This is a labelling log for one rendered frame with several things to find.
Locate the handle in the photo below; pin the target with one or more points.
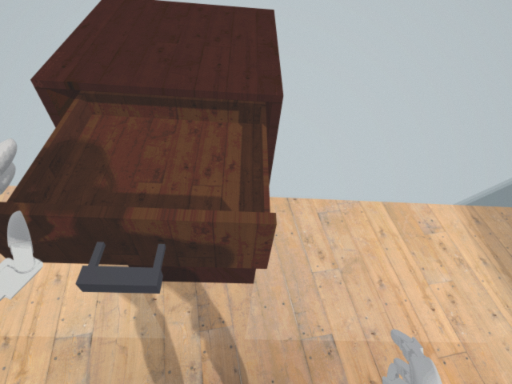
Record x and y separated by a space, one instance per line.
120 279

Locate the drawer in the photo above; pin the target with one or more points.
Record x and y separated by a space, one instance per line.
138 170

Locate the robot right hand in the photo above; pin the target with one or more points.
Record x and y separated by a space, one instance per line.
420 370

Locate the robot left hand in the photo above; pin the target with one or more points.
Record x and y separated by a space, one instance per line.
14 274

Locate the cabinet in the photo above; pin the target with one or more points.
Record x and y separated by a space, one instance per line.
172 49

